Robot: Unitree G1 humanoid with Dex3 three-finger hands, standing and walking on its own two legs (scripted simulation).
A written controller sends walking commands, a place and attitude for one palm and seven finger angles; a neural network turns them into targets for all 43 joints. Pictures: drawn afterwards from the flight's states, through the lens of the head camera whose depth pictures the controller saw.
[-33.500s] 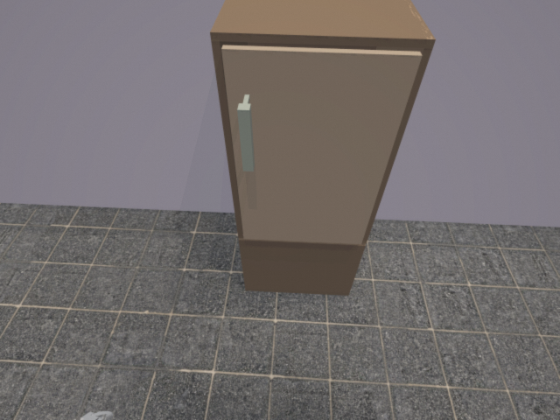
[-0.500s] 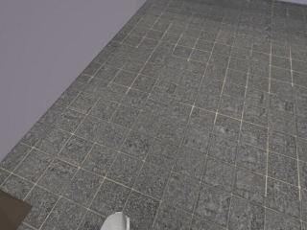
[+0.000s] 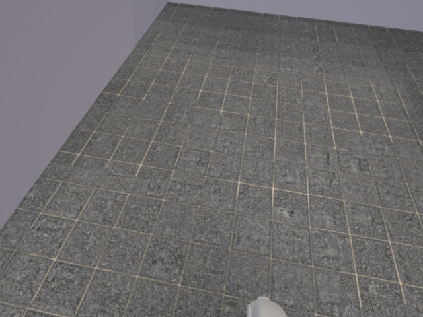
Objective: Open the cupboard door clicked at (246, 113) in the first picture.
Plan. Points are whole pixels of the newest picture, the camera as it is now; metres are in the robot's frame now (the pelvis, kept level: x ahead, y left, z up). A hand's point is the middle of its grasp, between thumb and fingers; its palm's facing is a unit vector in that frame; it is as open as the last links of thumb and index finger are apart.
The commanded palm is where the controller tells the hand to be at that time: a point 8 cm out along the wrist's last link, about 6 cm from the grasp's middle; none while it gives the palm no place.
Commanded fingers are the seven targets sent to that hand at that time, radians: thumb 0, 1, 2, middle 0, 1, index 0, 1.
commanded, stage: walk to a spot facing it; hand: left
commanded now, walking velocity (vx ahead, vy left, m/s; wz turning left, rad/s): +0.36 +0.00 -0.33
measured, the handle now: out of the picture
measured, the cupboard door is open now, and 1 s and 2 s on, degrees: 47 47 47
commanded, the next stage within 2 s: turn to face it in 0.50 s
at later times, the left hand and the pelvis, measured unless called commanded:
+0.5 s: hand (167, 251) +0.29 +0.13 -0.18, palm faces -0.05 -0.98 -0.20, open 7.2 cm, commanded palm none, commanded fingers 0.00 0.90 0.90 -0.20 -0.30 -0.20 -0.30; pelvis +0.24 -0.06 -0.01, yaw -5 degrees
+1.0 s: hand (177, 177) +0.50 +0.14 -0.17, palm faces +0.07 -0.98 -0.20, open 7.4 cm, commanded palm none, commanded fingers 0.00 0.90 0.90 -0.20 -0.30 -0.20 -0.30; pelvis +0.40 -0.05 -0.01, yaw +3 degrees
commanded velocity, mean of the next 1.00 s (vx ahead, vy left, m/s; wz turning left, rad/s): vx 0.19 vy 0.00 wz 0.19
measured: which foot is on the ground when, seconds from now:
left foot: down 0.00-0.20, up 0.22-0.60, down 0.62-1.00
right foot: up 0.00-0.16, down 0.18-0.62, up 0.64-1.00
